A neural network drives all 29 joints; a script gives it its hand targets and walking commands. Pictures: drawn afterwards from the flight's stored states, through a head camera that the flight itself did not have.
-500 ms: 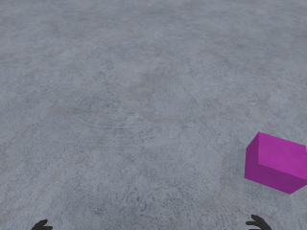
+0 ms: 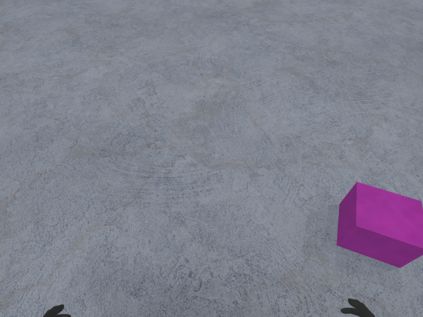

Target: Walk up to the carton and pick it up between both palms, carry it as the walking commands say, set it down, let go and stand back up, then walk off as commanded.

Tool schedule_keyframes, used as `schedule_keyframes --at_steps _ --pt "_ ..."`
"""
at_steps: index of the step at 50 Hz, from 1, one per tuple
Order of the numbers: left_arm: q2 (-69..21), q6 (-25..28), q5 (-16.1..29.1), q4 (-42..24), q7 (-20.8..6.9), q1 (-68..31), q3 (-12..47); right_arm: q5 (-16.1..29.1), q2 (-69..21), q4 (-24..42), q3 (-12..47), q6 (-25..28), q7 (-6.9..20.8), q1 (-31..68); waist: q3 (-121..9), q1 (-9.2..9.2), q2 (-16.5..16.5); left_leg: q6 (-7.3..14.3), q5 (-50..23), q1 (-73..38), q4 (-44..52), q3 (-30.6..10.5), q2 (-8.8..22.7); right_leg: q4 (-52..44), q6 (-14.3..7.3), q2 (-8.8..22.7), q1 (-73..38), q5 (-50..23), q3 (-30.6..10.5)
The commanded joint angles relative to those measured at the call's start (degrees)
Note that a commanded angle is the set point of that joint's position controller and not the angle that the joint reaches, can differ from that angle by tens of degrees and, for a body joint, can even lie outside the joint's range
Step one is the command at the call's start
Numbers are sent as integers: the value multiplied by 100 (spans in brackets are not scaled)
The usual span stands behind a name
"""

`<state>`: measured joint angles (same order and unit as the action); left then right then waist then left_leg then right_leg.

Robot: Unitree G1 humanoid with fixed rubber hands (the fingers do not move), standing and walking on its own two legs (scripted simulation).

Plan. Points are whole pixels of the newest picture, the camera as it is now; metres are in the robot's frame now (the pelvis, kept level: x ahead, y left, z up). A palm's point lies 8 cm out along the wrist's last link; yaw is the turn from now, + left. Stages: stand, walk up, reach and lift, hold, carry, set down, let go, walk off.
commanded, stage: stand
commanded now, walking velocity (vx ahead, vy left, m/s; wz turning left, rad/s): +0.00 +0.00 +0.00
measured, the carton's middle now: (377, 223) +0.62 -0.86 -0.67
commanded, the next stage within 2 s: walk up in 0.12 s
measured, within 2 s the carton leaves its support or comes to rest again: neither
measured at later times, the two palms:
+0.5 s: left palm out of the picture +0.10 +0.27 -0.12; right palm out of the picture +0.08 -0.33 -0.14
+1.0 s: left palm (120, 269) +0.24 +0.19 -0.12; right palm out of the picture -0.10 -0.29 -0.09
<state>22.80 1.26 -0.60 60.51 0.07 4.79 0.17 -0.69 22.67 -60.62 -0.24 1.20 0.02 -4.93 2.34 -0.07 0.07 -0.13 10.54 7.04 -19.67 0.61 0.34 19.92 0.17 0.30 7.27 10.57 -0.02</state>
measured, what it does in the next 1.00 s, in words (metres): steps on the spot, turning right: left foot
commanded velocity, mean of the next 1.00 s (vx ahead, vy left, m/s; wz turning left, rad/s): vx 0.06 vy -0.04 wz -0.34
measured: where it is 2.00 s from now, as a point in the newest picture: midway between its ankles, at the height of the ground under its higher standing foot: (287, 306)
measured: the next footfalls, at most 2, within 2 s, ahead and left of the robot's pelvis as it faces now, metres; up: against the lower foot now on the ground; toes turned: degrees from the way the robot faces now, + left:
left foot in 0.80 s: +0.08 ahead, +0.09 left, +0.00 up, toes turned -15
right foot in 1.30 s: +0.02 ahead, -0.28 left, +0.00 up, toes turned -39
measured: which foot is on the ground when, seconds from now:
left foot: down 0.00-0.50, up 0.52-0.78, down 0.80-1.00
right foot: down 0.00-0.80, up 0.82-1.00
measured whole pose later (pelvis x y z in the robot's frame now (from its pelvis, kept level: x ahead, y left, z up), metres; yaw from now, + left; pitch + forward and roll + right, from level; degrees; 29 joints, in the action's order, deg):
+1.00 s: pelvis +0.00 -0.01 +0.00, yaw -24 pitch +0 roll -3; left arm 19.4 -4.7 -2.9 48.6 -6.4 4.1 -4.8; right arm -0.8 17.8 -52.5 -3.2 0.4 -2.9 -17.2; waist 3.0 1.2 1.1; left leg -0.9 12.4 11.3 -23.4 6.3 6.2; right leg 64.7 2.0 0.6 31.2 13.0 -1.6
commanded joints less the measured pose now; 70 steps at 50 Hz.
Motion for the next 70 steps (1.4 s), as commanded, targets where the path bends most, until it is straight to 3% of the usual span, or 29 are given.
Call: schedule_keyframes --at_steps 1,15,16,17,19,22,24,25,26,27,29,31,35,39,40,41,42,44,45,46,50,56,61,63,64,65,66,67,70 --pt "995 50 3 -240 26 -218 -175 3 992 236 -173 50 -26 209 -327 1 -5 177 -593 -60 316 -560 688 -329 -182 687 2 -595 -553" --pt "1000 37 4 -238 34 -215 -184 4 1002 225 -181 38 -34 204 -342 2 -6 171 -719 -118 333 -549 700 -346 -177 697 -57 -718 -541" --pt "691 -410 -175 -880 -307 -765 -509 -168 1009 -13 -458 -401 -376 -1806 -48 471 201 608 1720 -1207 732 -2578 2182 1862 48 15 1997 1013 241" --pt "170 -401 32 -814 -211 -134 -379 -98 1136 486 -547 -361 -343 -372 460 -11 -1660 893 -1170 -254 466 -1416 2335 2681 130 90 2224 1792 -81" --pt "201 -437 127 -817 -151 251 -470 -128 609 914 -474 -352 -265 178 -150 -206 -1350 749 -2409 598 -218 -104 1687 3170 116 302 1253 1811 -79" --pt "249 -413 101 -868 -195 296 -574 -139 691 994 -474 -339 -187 -251 -417 -93 -860 591 -1722 485 -643 95 1658 2081 232 130 785 1386 485" --pt "242 -366 114 -717 -157 762 -564 -76 599 1099 -463 -362 -173 45 -424 -413 -655 291 -851 1085 -1482 332 1451 901 102 110 -82 461 560" --pt "651 -304 35 -670 -115 1018 -625 -33 234 1207 -397 -373 -162 53 -430 -513 694 -22 575 1859 -2929 800 718 193 -270 1129 -540 -843 -825" --pt "1175 -252 51 -770 -67 1198 -652 -30 -165 1546 -272 -396 -193 354 -575 -607 1656 -300 3004 2815 -4161 312 28 7 -1083 2488 -498 -3338 -2901" --pt "1374 -235 -45 -920 -39 1148 -775 25 60 1518 -364 -432 -185 145 -871 -448 1681 -384 2952 2626 -4615 -316 241 -275 -1398 2502 -61 -3192 -3232" --pt "743 -323 -113 -1040 -11 452 -728 71 127 1271 -344 -416 -186 107 -306 -221 933 -343 2128 2193 -4181 -395 362 -149 -1136 1658 583 -1557 -2227" --pt "439 -348 -124 -1075 4 213 -671 71 54 1077 -298 -417 -138 -124 -222 -95 1108 -300 1593 1898 -3418 -102 299 40 -853 1145 615 -1529 -1597" --pt "449 -341 -115 -993 6 653 -661 72 -183 1083 -249 -383 -192 -116 -522 -208 937 -209 1395 1418 -2359 130 78 114 -912 1197 404 -1854 -1747" --pt "409 -426 -75 -1121 -21 238 -621 106 -275 1031 -246 -295 -266 -773 -574 181 859 -107 480 254 -574 311 -53 393 -617 830 1047 -807 -1743" --pt "161 -422 -59 -1151 -16 302 -578 44 1 1024 -317 -251 -295 -971 -613 258 191 44 480 -227 85 -332 591 999 -384 489 1557 -39 -1465" --pt "-299 -408 -49 -1279 -32 279 -485 -112 657 1116 -447 -233 -304 -1011 -460 252 -1448 428 733 -585 738 -1951 2044 2183 -79 -304 2723 1162 -668" --pt "-188 -453 -94 -1429 -14 129 -485 -122 876 1287 -446 -268 -263 -812 -360 212 -1667 920 575 49 790 -2475 2672 3216 100 -155 2784 2132 -275" --pt "-66 -490 -96 -1320 -101 144 -546 -65 426 1310 -361 -186 -238 -432 -80 -15 -912 892 504 802 737 -1554 2201 3977 70 146 2322 1648 -408" --pt "200 -551 -211 -1345 -323 42 -597 -138 628 1235 -466 -156 -276 -885 -331 202 -485 755 2419 -38 1097 -2031 2400 4419 68 237 2960 1109 -427" --pt "245 -591 -305 -1648 -584 -583 -607 7 849 1039 -574 -142 -361 -1310 -112 359 -296 471 3070 -545 1248 -2375 2736 4741 149 353 3889 748 -608" --pt "-146 -499 -203 -1516 -794 -334 -509 -39 412 892 -536 76 -294 -1766 10 205 -816 63 1399 -674 890 -916 2053 4717 223 441 3543 -270 -508" --pt "-380 -401 -15 -1554 -790 -923 -343 -132 418 917 -587 185 -174 -2104 513 457 -1306 218 1253 -262 1244 -100 1992 3241 315 470 2914 -148 41" --pt "-348 -224 -83 -1441 -608 -666 -308 -163 448 837 -601 201 -31 -1965 392 409 -1576 263 1619 182 1149 633 1911 1733 60 294 1684 988 710" --pt "-319 -170 -152 -1241 -545 -54 -336 -152 502 809 -613 160 -22 -1837 208 78 -1324 217 1670 443 427 879 1977 1136 -10 118 970 892 1036" --pt "-143 -117 -173 -1020 -481 539 -406 -155 379 809 -569 138 0 -1877 -201 -200 -788 170 1226 782 -629 1088 1745 931 -77 -44 25 963 1104" --pt "301 -29 -212 -737 -396 1508 -572 -197 30 876 -488 128 45 -1972 -848 -648 289 63 940 1559 -2479 1345 1310 626 -229 395 -1303 1390 251" --pt "1051 30 -247 -621 -306 2265 -713 -249 -519 1462 -377 222 115 -1498 -907 -1052 1992 -202 2369 3642 -4381 878 414 -599 -801 1956 -1924 3203 -3121" --pt "1356 27 -91 -681 -219 2440 -701 -291 -371 1769 -384 247 142 -1033 -799 -974 1790 -96 2192 4245 -5131 36 632 -1322 -1085 2426 -1772 3744 -3988" --pt "101 208 -119 -1022 -149 1219 -505 -218 -187 1459 -474 315 160 -1098 125 -191 746 -176 442 3628 -4806 -232 1213 -806 -777 1529 -410 1104 -2036"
